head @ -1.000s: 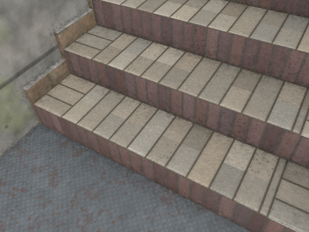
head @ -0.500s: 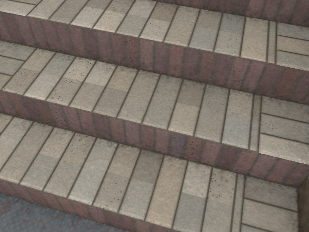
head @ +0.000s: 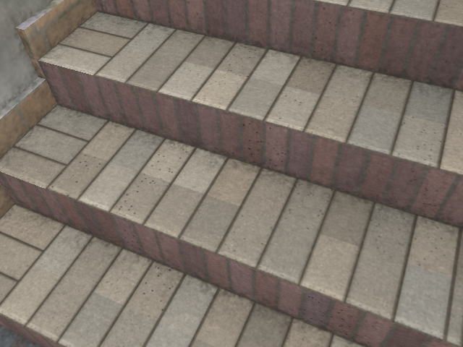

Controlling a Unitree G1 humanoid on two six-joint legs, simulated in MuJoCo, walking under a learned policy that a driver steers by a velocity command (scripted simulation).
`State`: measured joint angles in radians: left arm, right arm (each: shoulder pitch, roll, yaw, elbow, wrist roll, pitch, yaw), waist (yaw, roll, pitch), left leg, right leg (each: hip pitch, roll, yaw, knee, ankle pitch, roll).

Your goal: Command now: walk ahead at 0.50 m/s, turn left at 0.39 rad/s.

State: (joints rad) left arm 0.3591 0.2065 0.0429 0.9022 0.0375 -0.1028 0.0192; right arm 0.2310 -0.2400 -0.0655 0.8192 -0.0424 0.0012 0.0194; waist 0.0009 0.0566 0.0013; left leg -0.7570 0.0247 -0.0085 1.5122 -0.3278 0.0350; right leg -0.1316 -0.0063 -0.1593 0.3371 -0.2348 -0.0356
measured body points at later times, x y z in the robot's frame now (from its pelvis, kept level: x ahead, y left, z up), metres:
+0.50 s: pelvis +0.28 +0.16 +0.07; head +0.32 +0.17 +0.52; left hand +0.35 +0.42 -0.07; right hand +0.43 -0.07 -0.04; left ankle +0.39 +0.23 -0.58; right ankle +0.15 +0.01 -0.46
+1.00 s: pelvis +0.53 +0.19 +0.15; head +0.56 +0.22 +0.60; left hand +0.79 +0.27 +0.04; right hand +0.36 +0.04 +0.03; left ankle +0.39 +0.23 -0.57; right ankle +0.64 +0.08 -0.35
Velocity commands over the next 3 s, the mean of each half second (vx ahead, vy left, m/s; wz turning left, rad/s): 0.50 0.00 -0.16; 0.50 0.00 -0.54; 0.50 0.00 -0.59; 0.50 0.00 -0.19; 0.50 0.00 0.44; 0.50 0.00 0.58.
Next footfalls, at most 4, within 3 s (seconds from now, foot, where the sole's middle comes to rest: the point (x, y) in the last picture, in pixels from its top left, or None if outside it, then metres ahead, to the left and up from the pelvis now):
0.34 left None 0.43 0.23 -0.61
1.06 right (214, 217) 0.71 0.10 -0.44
1.54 left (211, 64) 1.13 0.10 -0.27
2.10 right None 1.21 -0.36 -0.10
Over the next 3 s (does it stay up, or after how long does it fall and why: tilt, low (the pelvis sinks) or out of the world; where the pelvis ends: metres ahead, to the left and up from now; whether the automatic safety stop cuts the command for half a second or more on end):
stays up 1.55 -0.38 0.84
